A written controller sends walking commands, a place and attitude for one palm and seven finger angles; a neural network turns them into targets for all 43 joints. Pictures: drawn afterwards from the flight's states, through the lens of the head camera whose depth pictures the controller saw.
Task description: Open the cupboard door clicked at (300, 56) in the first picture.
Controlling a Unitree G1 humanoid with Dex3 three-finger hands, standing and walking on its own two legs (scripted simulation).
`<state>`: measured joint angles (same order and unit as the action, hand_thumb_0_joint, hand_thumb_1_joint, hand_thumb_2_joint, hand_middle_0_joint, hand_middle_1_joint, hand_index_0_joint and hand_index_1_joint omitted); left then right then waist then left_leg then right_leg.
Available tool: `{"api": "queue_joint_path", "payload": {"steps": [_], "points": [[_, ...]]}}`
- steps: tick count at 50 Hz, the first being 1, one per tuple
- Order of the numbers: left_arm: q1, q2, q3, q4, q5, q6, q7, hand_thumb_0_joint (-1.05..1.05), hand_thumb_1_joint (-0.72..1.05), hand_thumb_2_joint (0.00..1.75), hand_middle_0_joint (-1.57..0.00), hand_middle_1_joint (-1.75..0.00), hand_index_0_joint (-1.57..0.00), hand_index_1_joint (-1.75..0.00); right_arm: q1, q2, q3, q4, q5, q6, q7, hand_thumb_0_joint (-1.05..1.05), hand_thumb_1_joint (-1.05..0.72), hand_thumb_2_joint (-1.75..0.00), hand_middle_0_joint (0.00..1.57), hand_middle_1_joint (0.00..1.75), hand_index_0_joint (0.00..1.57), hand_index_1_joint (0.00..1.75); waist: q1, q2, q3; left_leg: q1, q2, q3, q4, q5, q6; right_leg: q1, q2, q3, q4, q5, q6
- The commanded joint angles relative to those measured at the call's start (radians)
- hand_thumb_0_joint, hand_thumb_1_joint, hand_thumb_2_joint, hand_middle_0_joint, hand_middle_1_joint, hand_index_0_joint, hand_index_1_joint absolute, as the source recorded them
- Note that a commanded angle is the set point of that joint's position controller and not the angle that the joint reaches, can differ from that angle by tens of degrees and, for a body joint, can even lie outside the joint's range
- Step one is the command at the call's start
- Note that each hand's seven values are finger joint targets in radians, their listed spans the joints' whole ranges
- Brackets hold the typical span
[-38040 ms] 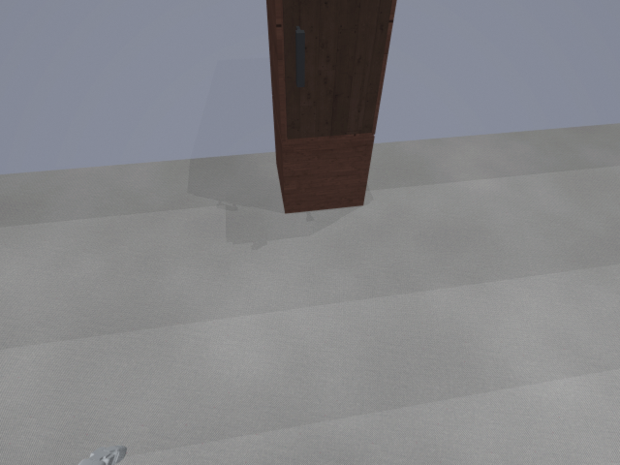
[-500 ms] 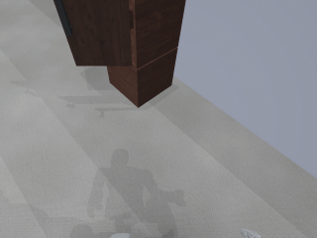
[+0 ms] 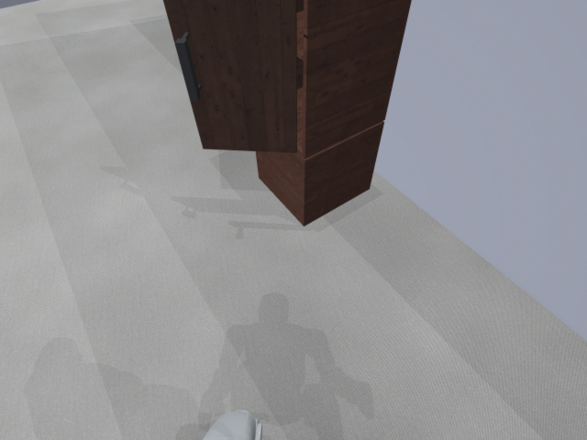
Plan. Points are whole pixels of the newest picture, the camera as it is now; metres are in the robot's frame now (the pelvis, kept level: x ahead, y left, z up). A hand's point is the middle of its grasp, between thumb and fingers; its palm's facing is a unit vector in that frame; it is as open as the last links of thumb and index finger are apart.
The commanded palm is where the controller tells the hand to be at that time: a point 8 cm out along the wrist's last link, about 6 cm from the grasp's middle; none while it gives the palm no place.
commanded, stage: take the last steps up to it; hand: left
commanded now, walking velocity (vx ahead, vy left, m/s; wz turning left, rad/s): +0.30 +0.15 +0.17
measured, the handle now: (190, 67) +1.02 +0.37 -0.03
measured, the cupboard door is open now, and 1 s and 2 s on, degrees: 50 50 50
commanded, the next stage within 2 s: come to a stop and stand still in 1.06 s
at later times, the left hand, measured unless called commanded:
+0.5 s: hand (133, 379) +0.22 +0.30 -0.17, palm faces +0.09 -0.98 -0.18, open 7.4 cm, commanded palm none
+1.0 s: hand (155, 315) +0.34 +0.30 -0.18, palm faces +0.10 -0.97 -0.20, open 7.1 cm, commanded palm none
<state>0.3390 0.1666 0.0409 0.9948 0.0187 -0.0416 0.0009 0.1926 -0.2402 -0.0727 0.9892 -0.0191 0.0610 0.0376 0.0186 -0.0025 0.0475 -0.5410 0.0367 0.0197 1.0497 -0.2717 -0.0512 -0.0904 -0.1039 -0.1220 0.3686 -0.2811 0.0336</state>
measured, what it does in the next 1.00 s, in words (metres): walks ahead: left foot, then right foot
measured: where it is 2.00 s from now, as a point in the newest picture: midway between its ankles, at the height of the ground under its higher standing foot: (269, 377)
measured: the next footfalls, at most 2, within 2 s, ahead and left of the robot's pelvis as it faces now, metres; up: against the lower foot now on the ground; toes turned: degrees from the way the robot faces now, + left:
left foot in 0.20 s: +0.17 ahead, +0.18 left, +0.00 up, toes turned +9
right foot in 0.72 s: +0.34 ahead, -0.02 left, +0.00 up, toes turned -6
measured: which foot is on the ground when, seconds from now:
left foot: up 0.00-0.18, down 0.20-0.72, up 0.74-1.00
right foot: down 0.00-0.20, up 0.22-0.70, down 0.72-1.00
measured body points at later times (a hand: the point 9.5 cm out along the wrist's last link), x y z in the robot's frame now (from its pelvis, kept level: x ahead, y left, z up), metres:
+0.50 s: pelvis +0.15 +0.11 +0.00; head +0.17 +0.11 +0.45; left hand +0.22 +0.35 -0.15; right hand +0.18 -0.14 -0.15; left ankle +0.13 +0.17 -0.75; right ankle +0.22 -0.02 -0.68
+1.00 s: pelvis +0.33 +0.11 +0.00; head +0.35 +0.12 +0.44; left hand +0.34 +0.35 -0.16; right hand +0.36 -0.13 -0.15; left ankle +0.40 +0.25 -0.72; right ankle +0.30 -0.01 -0.75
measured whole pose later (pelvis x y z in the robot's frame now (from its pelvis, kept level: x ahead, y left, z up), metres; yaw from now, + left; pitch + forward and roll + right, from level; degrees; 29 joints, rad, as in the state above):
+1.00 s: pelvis +0.33 +0.11 +0.00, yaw +2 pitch -1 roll -1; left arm 0.28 0.20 0.07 1.04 0.02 -0.05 0.00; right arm 0.26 -0.16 -0.05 1.05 -0.02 -0.02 0.01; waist 0.01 -0.02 0.05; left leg -0.46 0.10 0.06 0.72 -0.25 -0.03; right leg -0.12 -0.04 -0.13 0.39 -0.26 0.00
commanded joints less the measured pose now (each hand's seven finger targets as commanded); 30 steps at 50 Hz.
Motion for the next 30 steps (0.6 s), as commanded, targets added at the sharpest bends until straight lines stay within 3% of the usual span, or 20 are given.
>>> {"api": "queue_joint_path", "payload": {"steps": [1, 3, 5, 6, 7, 8, 9, 10, 11, 12, 13, 14, 16, 19, 24, 27, 30], "points": [[0.115, 0.199, 0.047, 0.010, 0.005, -0.032, 0.014, 0.00, 0.90, 0.90, -0.20, -0.30, -0.20, -0.30, -0.170, -0.002, 0.013, -0.122, 0.003, -0.048, 0.018, 0.00, -0.90, -0.90, 0.20, 0.30, 0.20, 0.30, 0.054, -0.149, 0.001, -0.121, 0.021, 0.047, -0.169, 0.020, -0.006, 0.141, -0.248, 0.105, -0.138, 0.337, -0.120], [0.128, 0.199, 0.048, 0.029, 0.011, -0.028, 0.013, 0.00, 0.90, 0.90, -0.20, -0.30, -0.20, -0.30, -0.201, 0.010, 0.020, -0.132, 0.005, -0.057, 0.023, 0.00, -0.90, -0.90, 0.20, 0.30, 0.20, 0.30, 0.065, -0.203, 0.010, -0.073, 0.012, 0.074, -0.278, 0.002, 0.004, 0.136, -0.248, 0.087, -0.119, 0.347, -0.112], [0.111, 0.208, 0.051, 0.034, 0.013, -0.023, 0.012, 0.00, 0.90, 0.90, -0.20, -0.30, -0.20, -0.30, -0.198, 0.008, 0.026, -0.134, 0.005, -0.065, 0.024, 0.00, -0.90, -0.90, 0.20, 0.30, 0.20, 0.30, 0.058, -0.220, 0.019, 0.015, 0.003, 0.086, -0.370, -0.010, 0.021, 0.089, -0.261, 0.069, -0.092, 0.355, -0.104], [0.093, 0.215, 0.053, 0.033, 0.013, -0.020, 0.012, 0.00, 0.90, 0.90, -0.20, -0.30, -0.20, -0.30, -0.169, 0.002, 0.025, -0.126, 0.006, -0.071, 0.022, 0.00, -0.90, -0.90, 0.20, 0.30, 0.20, 0.30, 0.041, -0.217, 0.013, 0.086, -0.005, 0.093, -0.418, -0.027, 0.033, 0.064, -0.267, 0.068, -0.063, 0.366, -0.100], [0.067, 0.220, 0.055, 0.032, 0.010, -0.019, 0.011, 0.00, 0.90, 0.90, -0.20, -0.30, -0.20, -0.30, -0.102, -0.012, 0.023, -0.104, 0.003, -0.079, 0.015, 0.00, -0.90, -0.90, 0.20, 0.30, 0.20, 0.30, 0.001, -0.197, -0.008, 0.213, -0.035, 0.125, -0.488, -0.006, 0.045, 0.012, -0.247, 0.037, 0.000, 0.403, -0.085], [0.048, 0.212, 0.054, 0.033, 0.008, -0.016, 0.006, 0.00, 0.90, 0.90, -0.20, -0.30, -0.20, -0.30, 0.023, -0.044, 0.014, -0.064, -0.003, -0.086, 0.007, 0.00, -0.90, -0.90, 0.20, 0.30, 0.20, 0.30, -0.059, -0.130, -0.052, 0.408, -0.057, 0.142, -0.562, 0.024, 0.057, -0.079, -0.202, -0.014, 0.154, 0.408, -0.060], [0.053, 0.171, 0.044, 0.014, 0.003, -0.013, -0.003, 0.00, 0.90, 0.90, -0.20, -0.30, -0.20, -0.30, 0.189, -0.134, -0.008, -0.020, -0.010, -0.092, -0.009, 0.00, -0.90, -0.90, 0.20, 0.30, 0.20, 0.30, -0.127, 0.051, -0.155, 0.645, 0.045, 0.033, -0.565, -0.004, 0.098, -0.229, -0.135, -0.073, 0.393, 0.244, -0.027], [0.048, 0.105, 0.030, -0.024, -0.008, -0.007, -0.010, 0.00, 0.90, 0.90, -0.20, -0.30, -0.20, -0.30, 0.322, -0.238, -0.036, 0.005, -0.018, -0.100, -0.026, 0.00, -0.90, -0.90, 0.20, 0.30, 0.20, 0.30, -0.163, 0.333, -0.230, 0.775, 0.317, -0.395, -0.687, -0.016, 0.211, -0.478, 0.025, -0.093, 0.712, -0.316, 0.022], [-0.038, 0.101, 0.026, -0.056, -0.003, 0.001, -0.001, 0.00, 0.90, 0.90, -0.20, -0.30, -0.20, -0.30, 0.347, -0.253, -0.039, 0.019, -0.008, -0.086, -0.046, 0.00, -0.90, -0.90, 0.20, 0.30, 0.20, 0.30, -0.170, 0.286, -0.215, 0.720, 0.363, -0.444, -0.785, -0.050, 0.264, -0.551, 0.023, 0.040, 0.878, -0.355, -0.012], [-0.075, 0.091, 0.024, -0.072, -0.003, -0.002, -0.001, 0.00, 0.90, 0.90, -0.20, -0.30, -0.20, -0.30, 0.277, -0.226, -0.029, 0.003, -0.011, -0.085, -0.048, 0.00, -0.90, -0.90, 0.20, 0.30, 0.20, 0.30, -0.138, 0.183, -0.128, 0.630, 0.374, -0.419, -0.803, -0.102, 0.288, -0.604, -0.020, 0.073, 0.951, -0.292, -0.034], [-0.109, 0.091, 0.020, -0.066, -0.001, 0.000, -0.002, 0.00, 0.90, 0.90, -0.20, -0.30, -0.20, -0.30, 0.203, -0.176, -0.014, -0.021, -0.010, -0.094, -0.050, 0.00, -0.90, -0.90, 0.20, 0.30, 0.20, 0.30, -0.108, 0.119, -0.080, 0.497, 0.340, -0.385, -0.806, -0.105, 0.272, -0.596, -0.045, 0.083, 0.979, -0.218, -0.035], [-0.101, 0.082, 0.025, -0.044, 0.003, 0.008, -0.005, 0.00, 0.90, 0.90, -0.20, -0.30, -0.20, -0.30, 0.132, -0.134, -0.003, -0.032, -0.011, -0.099, -0.055, 0.00, -0.90, -0.90, 0.20, 0.30, 0.20, 0.30, -0.071, 0.164, -0.027, 0.390, 0.310, -0.328, -0.829, -0.110, 0.254, -0.566, -0.063, 0.099, 0.955, -0.161, -0.031], [-0.050, 0.070, 0.025, -0.017, 0.010, 0.022, -0.014, 0.00, 0.90, 0.90, -0.20, -0.30, -0.20, -0.30, 0.106, -0.073, 0.018, -0.029, -0.008, -0.117, -0.059, 0.00, -0.90, -0.90, 0.20, 0.30, 0.20, 0.30, -0.028, 0.142, 0.017, 0.318, 0.246, -0.203, -0.866, 0.007, 0.221, -0.502, -0.064, 0.097, 0.869, -0.068, -0.028], [-0.039, 0.068, 0.026, -0.015, 0.006, 0.031, -0.018, 0.00, 0.90, 0.90, -0.20, -0.30, -0.20, -0.30, 0.125, -0.063, 0.019, -0.008, -0.003, -0.134, -0.061, 0.00, -0.90, -0.90, 0.20, 0.30, 0.20, 0.30, -0.001, 0.100, -0.028, 0.366, 0.227, -0.128, -0.882, 0.126, 0.236, -0.485, -0.048, 0.091, 0.762, -0.002, -0.023], [-0.179, 0.064, 0.024, -0.073, 0.007, 0.032, -0.023, 0.00, 0.90, 0.90, -0.20, -0.30, -0.20, -0.30, 0.183, -0.051, 0.017, 0.021, -0.007, -0.138, -0.057, 0.00, -0.90, -0.90, 0.20, 0.30, 0.20, 0.30, -0.018, 0.022, 0.023, 0.416, 0.234, -0.106, -0.922, 0.155, 0.260, -0.501, -0.034, 0.086, 0.537, 0.080, -0.020], [-0.257, 0.064, 0.019, -0.104, 0.006, 0.030, -0.025, 0.00, 0.90, 0.90, -0.20, -0.30, -0.20, -0.30, 0.218, -0.054, 0.020, 0.042, -0.010, -0.136, -0.055, 0.00, -0.90, -0.90, 0.20, 0.30, 0.20, 0.30, -0.037, 0.043, 0.035, 0.452, 0.234, -0.084, -0.902, 0.198, 0.259, -0.472, -0.015, 0.068, 0.419, 0.074, -0.026], [-0.303, 0.064, 0.014, -0.123, 0.006, 0.023, -0.024, 0.00, 0.90, 0.90, -0.20, -0.30, -0.20, -0.30, 0.260, -0.052, 0.026, 0.071, -0.014, -0.135, -0.057, 0.00, -0.90, -0.90, 0.20, 0.30, 0.20, 0.30, -0.050, 0.050, 0.048, 0.487, 0.232, -0.056, -0.848, 0.332, 0.243, -0.426, 0.014, 0.044, 0.335, 0.056, -0.039]]}}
